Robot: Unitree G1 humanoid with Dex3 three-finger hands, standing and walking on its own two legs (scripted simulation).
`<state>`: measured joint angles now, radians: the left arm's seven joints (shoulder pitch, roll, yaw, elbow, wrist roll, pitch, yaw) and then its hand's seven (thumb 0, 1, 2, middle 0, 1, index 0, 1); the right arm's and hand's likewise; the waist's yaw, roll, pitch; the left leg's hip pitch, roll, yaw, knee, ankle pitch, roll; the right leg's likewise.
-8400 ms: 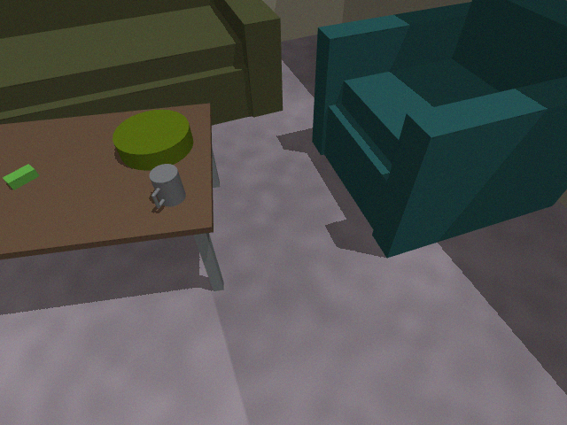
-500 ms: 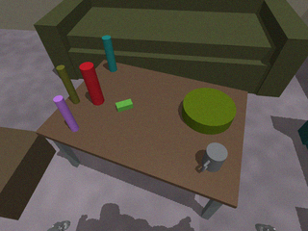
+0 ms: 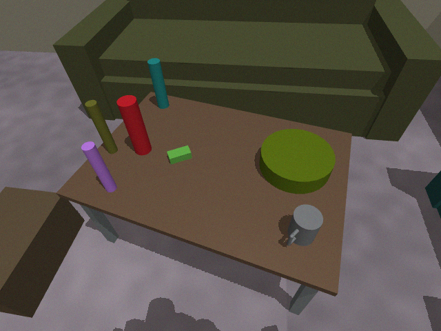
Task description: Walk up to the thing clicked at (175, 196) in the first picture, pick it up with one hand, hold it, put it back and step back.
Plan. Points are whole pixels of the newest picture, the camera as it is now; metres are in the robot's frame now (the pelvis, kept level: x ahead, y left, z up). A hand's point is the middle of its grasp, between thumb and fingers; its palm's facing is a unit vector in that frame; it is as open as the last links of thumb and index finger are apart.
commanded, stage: walk up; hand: right
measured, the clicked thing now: (301, 228) +0.45 -0.21 -0.29
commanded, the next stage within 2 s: stand in 0.62 s
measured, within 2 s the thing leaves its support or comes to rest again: neither
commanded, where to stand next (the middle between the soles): +0.05 +0.00 m, yaw -2 degrees
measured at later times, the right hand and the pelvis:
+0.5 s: hand out of the picture +0.09 -0.25 -0.16, palm faces -0.01 +0.95 -0.32, open 7.4 cm; pelvis +0.00 +0.00 +0.00, yaw +0 degrees
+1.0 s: hand out of the picture +0.09 -0.26 -0.16, palm faces -0.03 +0.94 -0.34, open 7.4 cm; pelvis +0.02 -0.01 +0.00, yaw +0 degrees
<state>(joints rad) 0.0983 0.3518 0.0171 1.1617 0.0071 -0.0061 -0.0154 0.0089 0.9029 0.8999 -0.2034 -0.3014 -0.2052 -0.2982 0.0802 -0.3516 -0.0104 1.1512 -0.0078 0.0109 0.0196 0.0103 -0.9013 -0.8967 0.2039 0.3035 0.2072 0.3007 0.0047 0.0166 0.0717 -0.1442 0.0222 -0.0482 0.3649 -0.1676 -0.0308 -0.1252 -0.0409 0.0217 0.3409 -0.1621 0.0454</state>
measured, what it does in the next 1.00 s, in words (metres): stands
